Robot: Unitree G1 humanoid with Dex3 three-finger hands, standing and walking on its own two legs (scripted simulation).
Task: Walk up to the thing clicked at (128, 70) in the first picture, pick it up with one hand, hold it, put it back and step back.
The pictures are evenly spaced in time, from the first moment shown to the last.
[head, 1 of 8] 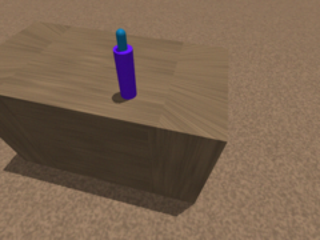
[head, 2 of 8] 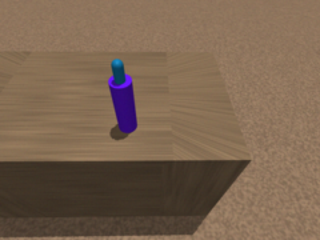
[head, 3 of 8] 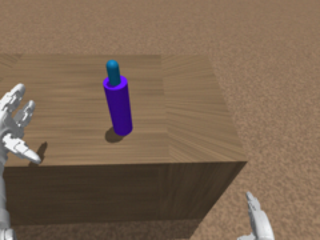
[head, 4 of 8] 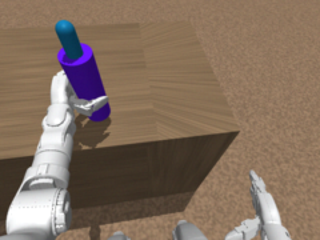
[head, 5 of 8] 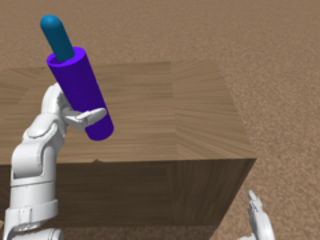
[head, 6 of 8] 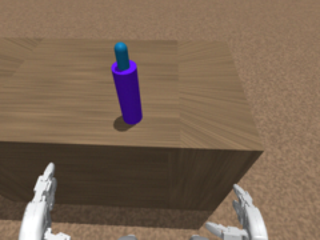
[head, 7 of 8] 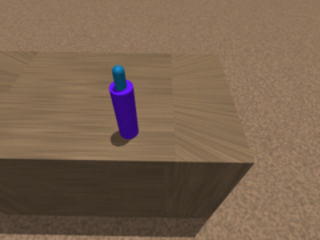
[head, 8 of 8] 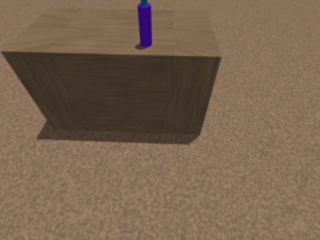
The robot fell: no
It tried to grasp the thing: yes
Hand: left
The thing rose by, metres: 0.21
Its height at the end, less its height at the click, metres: +0.00
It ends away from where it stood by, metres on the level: 0.03
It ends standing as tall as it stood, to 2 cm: yes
